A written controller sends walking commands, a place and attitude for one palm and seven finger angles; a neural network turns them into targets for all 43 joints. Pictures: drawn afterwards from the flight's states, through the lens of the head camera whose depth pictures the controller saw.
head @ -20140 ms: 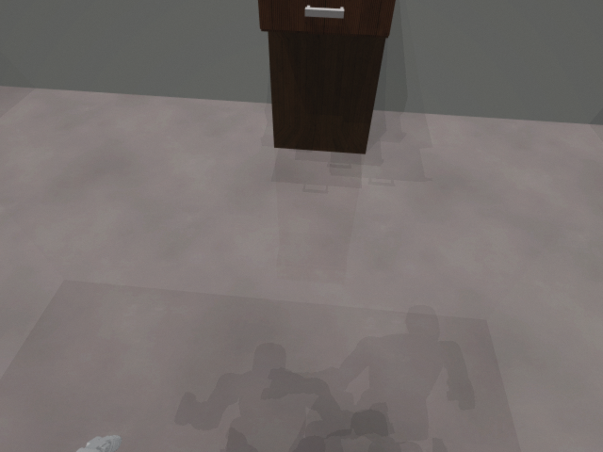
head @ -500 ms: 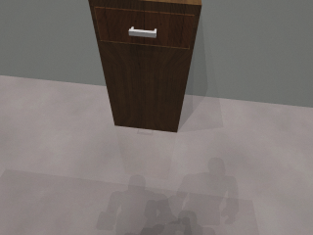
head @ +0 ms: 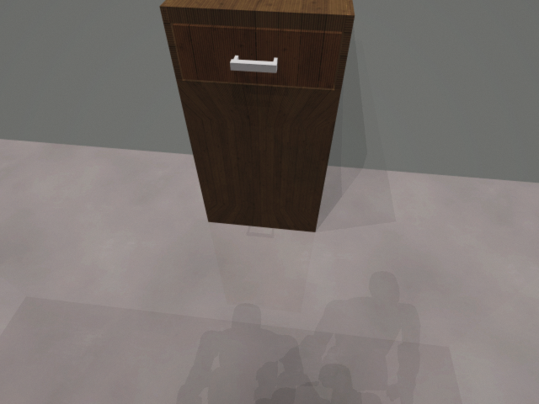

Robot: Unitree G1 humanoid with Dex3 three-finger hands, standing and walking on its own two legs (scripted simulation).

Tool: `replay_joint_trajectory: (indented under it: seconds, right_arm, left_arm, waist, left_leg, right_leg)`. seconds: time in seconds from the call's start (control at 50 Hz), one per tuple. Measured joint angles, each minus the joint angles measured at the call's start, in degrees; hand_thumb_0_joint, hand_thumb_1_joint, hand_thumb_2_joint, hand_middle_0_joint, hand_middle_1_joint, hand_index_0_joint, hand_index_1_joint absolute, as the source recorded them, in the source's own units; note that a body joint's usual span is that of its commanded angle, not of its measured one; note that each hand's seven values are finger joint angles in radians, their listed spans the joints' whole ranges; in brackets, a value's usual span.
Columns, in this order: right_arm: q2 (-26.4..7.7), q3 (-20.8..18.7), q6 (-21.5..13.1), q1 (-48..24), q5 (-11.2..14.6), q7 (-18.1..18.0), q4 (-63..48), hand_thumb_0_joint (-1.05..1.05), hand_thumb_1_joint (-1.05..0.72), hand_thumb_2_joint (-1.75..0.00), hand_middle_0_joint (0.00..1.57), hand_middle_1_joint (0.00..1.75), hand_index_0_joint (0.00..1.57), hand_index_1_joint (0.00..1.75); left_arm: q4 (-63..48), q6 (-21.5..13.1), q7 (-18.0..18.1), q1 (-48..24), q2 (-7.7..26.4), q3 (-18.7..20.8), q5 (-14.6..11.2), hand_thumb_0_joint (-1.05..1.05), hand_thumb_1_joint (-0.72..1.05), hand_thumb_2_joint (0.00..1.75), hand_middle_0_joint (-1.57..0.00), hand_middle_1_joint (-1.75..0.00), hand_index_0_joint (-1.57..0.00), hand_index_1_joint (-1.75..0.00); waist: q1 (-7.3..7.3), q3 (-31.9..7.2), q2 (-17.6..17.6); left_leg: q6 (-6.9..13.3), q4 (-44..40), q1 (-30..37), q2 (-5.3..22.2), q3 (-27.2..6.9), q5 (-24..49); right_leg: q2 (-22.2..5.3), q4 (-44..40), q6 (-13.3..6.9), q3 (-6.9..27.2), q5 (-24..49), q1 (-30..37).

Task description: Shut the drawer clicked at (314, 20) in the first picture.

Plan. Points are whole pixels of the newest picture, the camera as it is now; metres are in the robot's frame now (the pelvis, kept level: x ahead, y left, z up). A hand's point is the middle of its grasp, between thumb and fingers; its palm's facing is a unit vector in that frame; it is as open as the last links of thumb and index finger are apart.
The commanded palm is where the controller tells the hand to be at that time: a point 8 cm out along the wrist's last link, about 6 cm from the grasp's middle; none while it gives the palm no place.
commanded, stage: let the arm hang, fingers relaxed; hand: left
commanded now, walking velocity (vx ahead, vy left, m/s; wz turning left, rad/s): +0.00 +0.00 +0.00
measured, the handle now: (254, 62) +0.96 +0.10 +0.04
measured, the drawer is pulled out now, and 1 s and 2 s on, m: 0.00 0.00 0.00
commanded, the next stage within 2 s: look to check the result in 0.26 s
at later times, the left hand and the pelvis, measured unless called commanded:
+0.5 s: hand out of the picture +0.07 +0.21 -0.16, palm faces +0.01 -0.96 -0.27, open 7.4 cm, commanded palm none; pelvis +0.02 +0.00 +0.00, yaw +0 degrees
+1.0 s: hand out of the picture +0.11 +0.22 -0.15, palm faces -0.01 -0.95 -0.31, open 7.4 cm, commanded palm none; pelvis +0.04 -0.01 +0.01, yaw -1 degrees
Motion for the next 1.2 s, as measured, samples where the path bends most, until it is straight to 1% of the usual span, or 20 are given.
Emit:
replay_joint_trajectory:
  seconds: [0.22, 0.5, 0.72, 0.94, 1.2]
  right_arm:
    - [-1.2, -0.1, -0.6, -3.6, 0.0, 0.1, -0.5, 0.00, -0.91, -0.90, 0.20, 0.30, 0.20, 0.30]
    - [-4.6, -0.1, -0.7, -6.3, 0.2, 0.2, 0.6, 0.00, -0.91, -0.90, 0.20, 0.30, 0.20, 0.30]
    - [-6.7, 0.1, -0.7, -8.3, 0.2, 0.4, 1.0, 0.00, -0.91, -0.90, 0.20, 0.30, 0.20, 0.30]
    - [-7.8, 0.3, -0.8, -9.9, 0.2, 0.6, 1.0, 0.00, -0.91, -0.90, 0.20, 0.30, 0.20, 0.30]
    - [-8.2, 0.5, -0.9, -10.3, 0.3, 0.6, 1.0, 0.00, -0.91, -0.90, 0.20, 0.30, 0.20, 0.30]
  left_arm:
    - [-0.6, -0.7, -0.2, -3.3, 0.3, 0.0, 0.0, 0.00, 0.90, 0.89, -0.21, -0.30, -0.21, -0.30]
    - [0.4, -0.9, -0.4, -5.6, 3.3, 0.2, -0.2, 0.00, 0.90, 0.89, -0.20, -0.30, -0.21, -0.30]
    - [0.8, -1.1, -0.5, -7.2, 5.3, 0.2, -0.3, 0.00, 0.90, 0.89, -0.20, -0.30, -0.21, -0.30]
    - [0.5, -1.3, -0.7, -8.6, 6.1, -0.1, -0.3, 0.00, 0.90, 0.89, -0.20, -0.30, -0.21, -0.30]
    - [0.4, -1.4, -0.8, -8.7, 6.6, -0.2, -0.3, 0.00, 0.90, 0.89, -0.21, -0.30, -0.21, -0.30]
  waist:
    - [-0.23, 0.1, 0.1]
    - [-0.17, 1.4, 0.2]
    - [-0.15, 1.6, 0.3]
    - [-0.22, 1.4, 0.1]
    - [-0.26, 1.2, -0.1]
  left_leg:
    - [-0.1, -0.7, 1.0, 0.1, 0.2, -0.5]
    - [-0.4, -2.6, 3.2, 0.5, 0.2, -0.6]
    - [-0.8, -4.1, 4.6, 0.8, 0.1, -0.6]
    - [-1.1, -5.2, 5.6, 1.1, 0.1, -0.6]
    - [-1.2, -6.1, 6.7, 1.4, 0.3, -0.7]
  right_leg:
    - [0.1, -0.7, 0.2, 0.2, -0.3, 1.0]
    - [0.4, -2.8, -0.1, 0.2, -0.3, 3.2]
    - [0.7, -4.4, -0.5, 0.1, -0.2, 4.6]
    - [1.0, -5.6, -0.7, 0.1, 0.0, 5.6]
    - [1.1, -6.4, -0.9, 0.4, -0.1, 6.5]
